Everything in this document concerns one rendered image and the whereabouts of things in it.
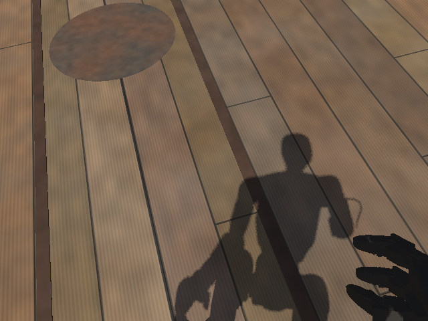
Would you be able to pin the right robot hand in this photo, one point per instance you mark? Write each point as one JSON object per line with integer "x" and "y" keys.
{"x": 411, "y": 289}

